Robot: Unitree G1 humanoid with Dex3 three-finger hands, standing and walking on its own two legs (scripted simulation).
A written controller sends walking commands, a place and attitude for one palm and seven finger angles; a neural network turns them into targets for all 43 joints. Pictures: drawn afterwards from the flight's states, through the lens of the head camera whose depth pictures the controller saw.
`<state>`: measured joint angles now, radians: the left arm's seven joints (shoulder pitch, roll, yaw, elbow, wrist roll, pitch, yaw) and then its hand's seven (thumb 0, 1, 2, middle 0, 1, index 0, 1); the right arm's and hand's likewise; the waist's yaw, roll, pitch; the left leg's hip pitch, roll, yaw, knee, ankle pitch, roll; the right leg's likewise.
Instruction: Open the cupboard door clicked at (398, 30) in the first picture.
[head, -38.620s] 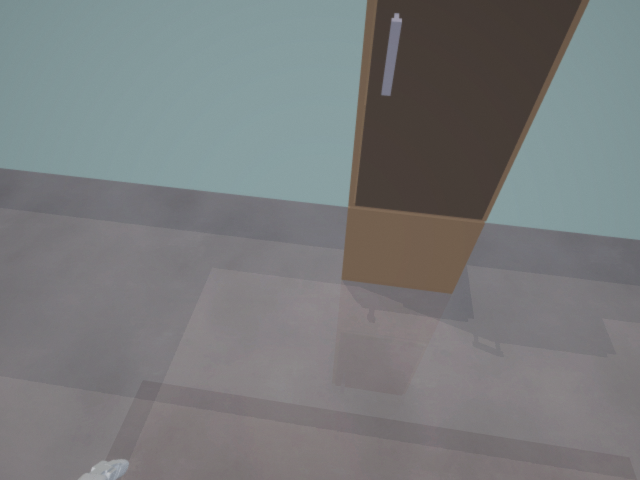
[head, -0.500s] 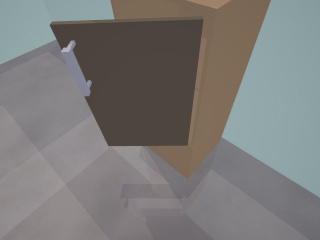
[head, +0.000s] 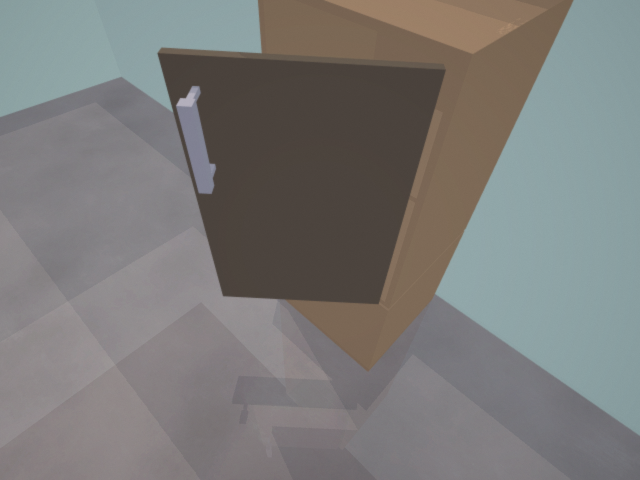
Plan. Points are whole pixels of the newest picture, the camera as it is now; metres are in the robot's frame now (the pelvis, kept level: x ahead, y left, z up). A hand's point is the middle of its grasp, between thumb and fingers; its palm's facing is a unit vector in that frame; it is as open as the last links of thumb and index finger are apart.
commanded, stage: come to a stop and stand still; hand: left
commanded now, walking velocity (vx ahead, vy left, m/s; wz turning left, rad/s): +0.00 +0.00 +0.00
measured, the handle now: (200, 142) +0.54 +0.24 +0.12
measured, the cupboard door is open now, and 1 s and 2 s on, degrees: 41 41 41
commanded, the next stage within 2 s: look again from close up in 0.24 s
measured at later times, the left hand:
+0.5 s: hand out of the picture +0.02 +0.19 -0.17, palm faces +0.02 -0.97 -0.23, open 7.3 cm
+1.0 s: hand out of the picture +0.08 +0.19 -0.14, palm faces +0.19 -0.96 -0.22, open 7.2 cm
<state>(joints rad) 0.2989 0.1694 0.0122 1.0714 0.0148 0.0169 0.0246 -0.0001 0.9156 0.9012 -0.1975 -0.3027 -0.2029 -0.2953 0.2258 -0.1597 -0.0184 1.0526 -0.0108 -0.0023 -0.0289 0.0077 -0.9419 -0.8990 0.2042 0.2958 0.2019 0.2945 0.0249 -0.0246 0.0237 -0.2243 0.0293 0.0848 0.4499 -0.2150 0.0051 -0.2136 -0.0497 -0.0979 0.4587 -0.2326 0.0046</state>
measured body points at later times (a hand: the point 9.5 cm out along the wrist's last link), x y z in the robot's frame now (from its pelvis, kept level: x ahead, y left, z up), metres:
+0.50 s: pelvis +0.01 +0.01 -0.01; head +0.01 +0.00 +0.44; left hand +0.02 +0.24 -0.15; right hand +0.00 -0.20 -0.17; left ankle +0.02 +0.11 -0.74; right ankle +0.01 -0.12 -0.74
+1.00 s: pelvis +0.02 +0.00 +0.00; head +0.03 +0.00 +0.45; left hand +0.06 +0.24 -0.12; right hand +0.05 -0.23 -0.15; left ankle +0.02 +0.11 -0.74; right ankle +0.01 -0.12 -0.74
